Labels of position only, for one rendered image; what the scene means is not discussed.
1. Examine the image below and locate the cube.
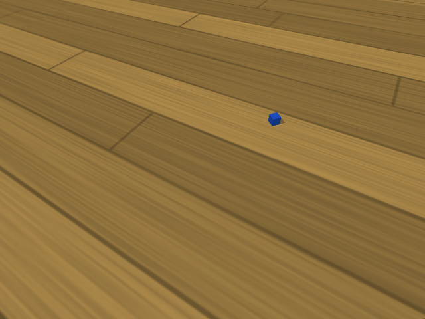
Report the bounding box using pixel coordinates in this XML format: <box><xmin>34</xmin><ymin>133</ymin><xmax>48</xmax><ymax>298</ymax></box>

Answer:
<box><xmin>268</xmin><ymin>112</ymin><xmax>281</xmax><ymax>126</ymax></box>

